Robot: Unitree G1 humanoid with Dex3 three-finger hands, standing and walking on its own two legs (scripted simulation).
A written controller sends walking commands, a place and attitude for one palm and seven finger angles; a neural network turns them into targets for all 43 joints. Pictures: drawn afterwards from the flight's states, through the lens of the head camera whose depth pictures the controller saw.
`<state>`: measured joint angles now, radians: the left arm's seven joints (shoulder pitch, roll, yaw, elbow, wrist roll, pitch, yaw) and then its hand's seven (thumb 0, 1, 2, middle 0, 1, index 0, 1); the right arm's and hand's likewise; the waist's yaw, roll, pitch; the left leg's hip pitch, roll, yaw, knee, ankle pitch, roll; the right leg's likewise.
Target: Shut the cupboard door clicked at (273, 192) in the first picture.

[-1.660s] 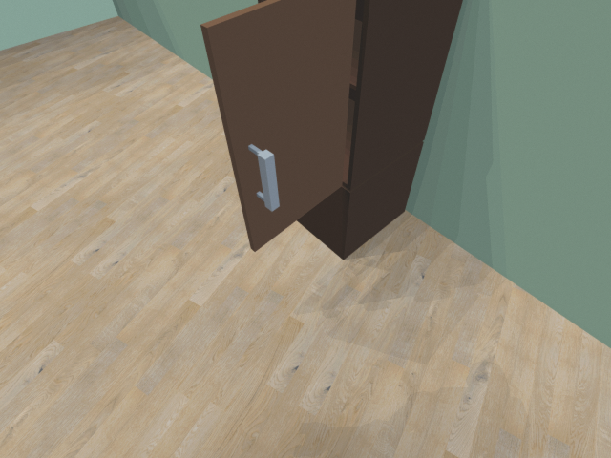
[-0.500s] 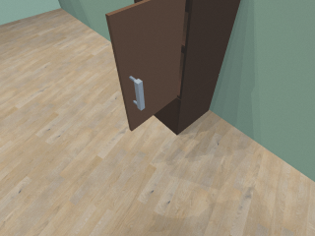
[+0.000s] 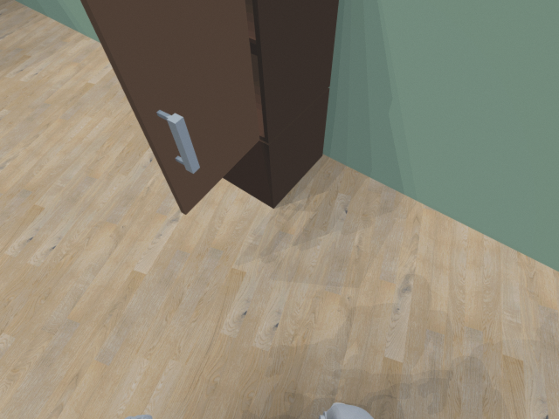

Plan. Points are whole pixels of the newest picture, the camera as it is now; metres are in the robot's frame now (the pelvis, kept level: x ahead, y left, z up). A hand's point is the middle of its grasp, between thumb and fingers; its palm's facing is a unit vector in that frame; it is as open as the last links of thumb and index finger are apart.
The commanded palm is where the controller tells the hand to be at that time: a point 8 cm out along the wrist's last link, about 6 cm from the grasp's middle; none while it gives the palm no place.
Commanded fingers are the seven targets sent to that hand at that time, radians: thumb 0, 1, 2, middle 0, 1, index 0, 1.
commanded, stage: walk around to get in front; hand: left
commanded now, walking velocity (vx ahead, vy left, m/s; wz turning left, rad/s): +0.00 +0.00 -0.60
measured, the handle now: (178, 142) +0.66 +0.28 -0.07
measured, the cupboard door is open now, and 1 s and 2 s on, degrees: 93 93 93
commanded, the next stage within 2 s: none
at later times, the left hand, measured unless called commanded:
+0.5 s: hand out of the picture +0.11 +0.19 -0.17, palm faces -0.19 -0.95 -0.23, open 7.4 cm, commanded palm none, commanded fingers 0.00 0.90 0.90 -0.20 -0.30 -0.20 -0.30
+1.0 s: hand (250, 358) +0.22 +0.08 -0.16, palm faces -0.56 -0.78 -0.28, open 7.4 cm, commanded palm none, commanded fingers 0.00 0.90 0.90 -0.20 -0.30 -0.20 -0.30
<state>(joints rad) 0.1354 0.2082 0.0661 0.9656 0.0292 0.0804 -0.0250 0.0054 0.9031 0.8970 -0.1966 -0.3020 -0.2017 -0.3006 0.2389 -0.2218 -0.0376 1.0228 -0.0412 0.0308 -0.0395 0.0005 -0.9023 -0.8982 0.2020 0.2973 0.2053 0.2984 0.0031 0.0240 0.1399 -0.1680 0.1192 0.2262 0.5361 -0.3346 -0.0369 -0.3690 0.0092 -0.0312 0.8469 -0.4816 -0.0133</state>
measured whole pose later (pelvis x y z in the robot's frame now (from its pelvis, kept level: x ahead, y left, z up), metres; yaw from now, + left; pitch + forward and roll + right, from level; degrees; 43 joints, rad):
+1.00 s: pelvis +0.02 -0.04 +0.00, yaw -35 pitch +1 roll +1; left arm 0.13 0.25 0.06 0.89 0.03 0.04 0.00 0.00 0.90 0.90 -0.20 -0.30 -0.20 -0.30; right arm 0.17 -0.27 -0.06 0.91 -0.01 0.07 -0.02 0.01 -0.91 -0.90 0.20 0.30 0.20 0.30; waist -0.01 0.00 0.14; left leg -0.46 0.09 0.04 1.07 -0.48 -0.08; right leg -0.30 0.02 0.05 0.56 -0.28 -0.02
